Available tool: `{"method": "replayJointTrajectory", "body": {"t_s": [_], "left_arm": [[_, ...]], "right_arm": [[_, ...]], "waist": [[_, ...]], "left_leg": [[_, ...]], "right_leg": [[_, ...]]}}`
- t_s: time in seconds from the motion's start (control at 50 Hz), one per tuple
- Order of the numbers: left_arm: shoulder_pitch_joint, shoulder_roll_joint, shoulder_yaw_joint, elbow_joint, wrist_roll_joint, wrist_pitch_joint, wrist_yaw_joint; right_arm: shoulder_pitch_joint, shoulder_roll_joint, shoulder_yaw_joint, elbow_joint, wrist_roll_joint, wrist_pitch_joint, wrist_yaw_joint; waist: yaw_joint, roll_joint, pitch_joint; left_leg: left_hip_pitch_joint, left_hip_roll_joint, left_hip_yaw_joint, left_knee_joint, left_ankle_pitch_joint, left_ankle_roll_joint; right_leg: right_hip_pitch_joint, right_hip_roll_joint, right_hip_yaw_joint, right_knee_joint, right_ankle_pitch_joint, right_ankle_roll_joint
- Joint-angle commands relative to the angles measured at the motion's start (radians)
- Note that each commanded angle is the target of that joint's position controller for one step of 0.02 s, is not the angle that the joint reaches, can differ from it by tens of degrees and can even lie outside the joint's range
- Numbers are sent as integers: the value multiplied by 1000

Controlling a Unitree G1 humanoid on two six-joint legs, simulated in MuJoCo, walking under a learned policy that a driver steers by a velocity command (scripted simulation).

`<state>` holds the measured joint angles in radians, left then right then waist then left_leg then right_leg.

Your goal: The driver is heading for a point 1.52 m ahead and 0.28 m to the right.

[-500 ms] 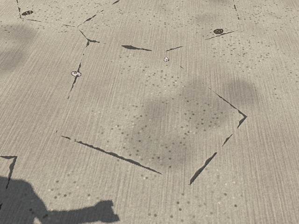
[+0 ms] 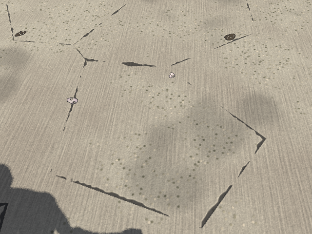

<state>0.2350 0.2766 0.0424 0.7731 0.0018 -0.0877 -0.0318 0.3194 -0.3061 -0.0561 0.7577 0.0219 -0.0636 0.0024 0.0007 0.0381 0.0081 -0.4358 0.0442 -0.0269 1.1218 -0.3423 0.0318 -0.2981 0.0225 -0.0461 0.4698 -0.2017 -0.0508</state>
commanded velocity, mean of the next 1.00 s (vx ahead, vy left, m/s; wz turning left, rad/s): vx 0.49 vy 0.00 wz -0.29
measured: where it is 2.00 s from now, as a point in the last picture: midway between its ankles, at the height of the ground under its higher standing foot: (207, 121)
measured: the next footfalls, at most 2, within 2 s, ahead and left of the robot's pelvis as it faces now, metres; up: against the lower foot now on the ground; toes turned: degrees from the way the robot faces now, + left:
left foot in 0.38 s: +0.40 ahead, +0.14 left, +0.00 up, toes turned +0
right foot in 0.92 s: +0.65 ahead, -0.15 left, +0.00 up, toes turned -21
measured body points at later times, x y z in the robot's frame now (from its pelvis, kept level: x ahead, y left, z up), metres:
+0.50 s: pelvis +0.29 +0.05 -0.01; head +0.32 +0.05 +0.44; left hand +0.32 +0.33 -0.14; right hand +0.45 -0.22 -0.10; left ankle +0.36 +0.14 -0.74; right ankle +0.13 -0.09 -0.65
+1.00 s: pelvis +0.55 -0.04 -0.02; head +0.59 -0.06 +0.43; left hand +0.81 +0.16 -0.11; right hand +0.53 -0.34 -0.15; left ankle +0.43 +0.15 -0.65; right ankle +0.61 -0.13 -0.74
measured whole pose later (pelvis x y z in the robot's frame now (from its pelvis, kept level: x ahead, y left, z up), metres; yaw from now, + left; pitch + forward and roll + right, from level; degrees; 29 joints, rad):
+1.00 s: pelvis +0.55 -0.04 -0.02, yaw -21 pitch +1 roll +1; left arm 0.14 0.30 0.08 0.68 -0.02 -0.04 -0.04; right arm 0.25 -0.30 -0.07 0.82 0.02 -0.07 0.00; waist -0.01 0.00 0.08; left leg -0.22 0.05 0.04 1.13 -0.49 -0.01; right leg -0.47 0.05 -0.04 0.64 -0.19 -0.10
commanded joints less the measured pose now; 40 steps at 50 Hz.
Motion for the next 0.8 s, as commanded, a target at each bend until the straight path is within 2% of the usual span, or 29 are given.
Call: {"method": "replayJointTrajectory", "body": {"t_s": [0.02, 0.06, 0.1, 0.16, 0.2, 0.26, 0.3, 0.32, 0.34, 0.36, 0.38, 0.4, 0.42, 0.44, 0.46, 0.48, 0.5, 0.52, 0.56, 0.6, 0.64, 0.7, 0.76, 0.8], "left_arm": [[13, 122, 27, -43, 6, -16, 6], [23, 135, 31, -30, 0, -24, 9], [45, 144, 33, -13, -3, -22, 16], [80, 156, 35, 6, -10, -13, 25], [125, 169, 37, 26, -16, -6, 29], [175, 174, 41, 56, -22, 11, 32], [188, 179, 45, 70, -26, 23, 35], [186, 185, 48, 74, -27, 29, 38], [174, 199, 53, 72, -26, 34, 40], [154, 209, 55, 69, -25, 39, 42], [141, 187, 44, 61, -17, 41, 44], [156, 111, 16, 30, 14, 37, 43], [310, 6, -11, 29, -15, 17, 34], [221, 139, 19, 43, -44, 6, 31], [122, 176, 34, 9, -57, 2, 30], [76, 159, 32, 0, -47, 2, 36], [63, 144, 37, -2, -32, 9, 37], [96, 124, 38, 3, -34, 21, 36], [115, 85, 34, 8, -38, 46, 37], [76, 72, 35, -14, -33, 64, 41], [32, 68, 34, -34, -26, 64, 36], [-56, 50, 25, -62, -25, 51, 14], [-164, 37, 16, -108, -23, 47, -6], [-207, 45, 17, -139, -24, 48, -17]], "right_arm": [[-18, -74, -24, -75, -7, -9, 3], [-45, -64, -22, -82, -13, 1, -1], [-106, -53, -18, -101, -19, -1, -3], [-208, -22, -5, -124, -15, -15, 7], [-280, -11, 2, -143, -10, -23, 19], [-351, -15, 3, -171, -4, -31, 38], [-372, -30, -1, -186, -5, -36, 48], [-354, -43, -6, -186, -6, -38, 50], [-310, -63, -15, -178, -9, -39, 48], [-211, -94, -32, -154, -11, -41, 42], [-45, -143, -55, -111, -13, -40, 30], [137, -222, -73, -86, -28, -33, 14], [135, -247, -73, -70, -35, -31, 23], [107, -137, -48, -84, -27, -29, 20], [42, -102, -36, -82, -22, -29, 14], [-18, -86, -29, -80, -25, -31, 14], [-61, -62, -24, -76, -30, -36, 15], [-84, -56, -24, -69, -39, -45, 15], [-112, -47, -28, -50, -35, -59, 16], [-122, -65, -35, -31, -34, -67, 13], [-110, -79, -41, -13, -37, -64, 5], [-102, -105, -47, 0, -34, -53, -5], [-48, -133, -56, 25, -22, -37, -11], [-23, -146, -62, 40, -11, -20, -11]], "waist": [[2, -146, 0], [-3, -112, 20], [10, -90, 40], [46, -93, 55], [75, -84, 71], [92, -83, 93], [79, -90, 93], [59, -98, 79], [29, -116, 47], [-32, -126, -20], [-115, -115, -139], [-164, 23, -320], [-70, 290, -456], [-118, 154, -357], [-112, 103, -199], [-80, 25, -123], [-50, 19, -63], [-18, 58, -53], [8, 48, -25], [16, 30, 19], [7, 19, 39], [-23, 3, 57], [-68, -17, 86], [-77, -14, 97]], "left_leg": [[-237, 90, -43, -6, 117, -4], [-266, 94, -34, -69, 186, -28], [-298, 94, -28, -185, 274, -47], [-249, 68, 6, -391, 419, -50], [-222, 47, 26, -487, 469, -46], [-239, 30, 21, -570, 452, -25], [-233, 19, 13, -606, 383, 0], [-198, 7, 13, -622, 342, 11], [-122, -18, 27, -627, 295, 25], [29, -49, 54, -646, 281, 46], [295, -29, 45, -633, 314, 78], [635, 192, -191, -578, 322, 136], [889, 387, -658, -721, 62, 275], [805, 352, -638, -795, -58, 228], [669, 323, -469, -817, -22, 187], [530, 289, -365, -848, 86, 169], [426, 253, -274, -885, 160, 161], [355, 237, -210, -918, 210, 159], [294, 223, -115, -970, 273, 170], [268, 224, -36, -997, 339, 169], [288, 207, 40, -1006, 383, 164], [312, 179, 142, -1011, 413, 140], [396, 210, 183, -1001, 435, 135], [482, 234, 200, -967, 484, 125]], "right_leg": [[166, -250, 328, -324, -57, -166], [151, -242, 264, -352, 48, -178], [168, -231, 210, -363, 141, -176], [171, -196, 127, -366, 211, -148], [195, -204, 112, -366, 204, -145], [293, -246, 119, -332, 230, -144], [358, -275, 139, -283, 307, -131], [382, -282, 150, -247, 378, -122], [394, -278, 156, -190, 518, -113], [380, -253, 142, -72, 676, -97], [278, -199, 111, 125, 669, -65], [40, -117, 74, 460, 302, -27], [-301, 38, 135, 753, -385, 17], [-396, -20, 212, 839, -362, 16], [-441, -63, 179, 838, -266, 14], [-408, -107, 159, 802, -181, 20], [-374, -133, 161, 754, -126, 26], [-309, -157, 168, 736, -89, 33], [-286, -169, 158, 706, -70, 46], [-335, -177, 162, 656, -17, 57], [-376, -174, 162, 557, 83, 64], [-348, -158, 106, 356, 238, 55], [-366, -144, 54, 236, 262, 36], [-395, -133, 34, 189, 218, 15]]}}
Velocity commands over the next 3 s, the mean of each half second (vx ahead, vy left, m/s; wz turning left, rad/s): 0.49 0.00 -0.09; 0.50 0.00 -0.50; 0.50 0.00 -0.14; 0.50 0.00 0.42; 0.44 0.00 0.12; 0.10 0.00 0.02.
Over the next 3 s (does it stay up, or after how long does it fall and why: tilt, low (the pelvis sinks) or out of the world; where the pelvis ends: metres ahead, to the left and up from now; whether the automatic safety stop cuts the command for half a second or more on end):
stays up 1.47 -0.22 0.00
